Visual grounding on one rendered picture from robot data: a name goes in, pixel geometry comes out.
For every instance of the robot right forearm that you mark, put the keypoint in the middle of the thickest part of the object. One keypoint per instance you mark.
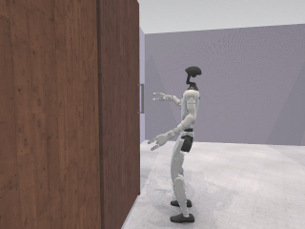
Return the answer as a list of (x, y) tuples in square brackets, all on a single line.
[(173, 99)]

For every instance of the robot left upper arm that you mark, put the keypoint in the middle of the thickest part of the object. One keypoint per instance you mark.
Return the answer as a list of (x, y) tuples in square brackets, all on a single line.
[(191, 97)]

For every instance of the humanoid robot head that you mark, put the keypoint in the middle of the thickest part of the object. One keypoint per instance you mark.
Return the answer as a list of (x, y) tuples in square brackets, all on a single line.
[(192, 71)]

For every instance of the left robot thigh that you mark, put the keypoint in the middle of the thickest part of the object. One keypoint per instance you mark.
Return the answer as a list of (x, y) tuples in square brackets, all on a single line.
[(185, 145)]

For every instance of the robot right hand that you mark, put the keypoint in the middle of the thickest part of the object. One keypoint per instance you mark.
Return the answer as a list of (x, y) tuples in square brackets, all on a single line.
[(161, 95)]

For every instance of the robot left forearm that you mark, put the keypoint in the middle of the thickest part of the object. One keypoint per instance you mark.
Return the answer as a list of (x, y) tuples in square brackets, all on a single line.
[(181, 127)]

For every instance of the robot left hand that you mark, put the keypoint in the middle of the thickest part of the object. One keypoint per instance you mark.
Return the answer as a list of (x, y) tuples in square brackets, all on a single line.
[(161, 140)]

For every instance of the handle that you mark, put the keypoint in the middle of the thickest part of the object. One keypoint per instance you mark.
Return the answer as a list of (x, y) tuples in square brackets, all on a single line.
[(142, 98)]

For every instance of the wardrobe door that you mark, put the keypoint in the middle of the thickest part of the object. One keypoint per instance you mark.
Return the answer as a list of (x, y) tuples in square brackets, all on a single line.
[(117, 30), (49, 115)]

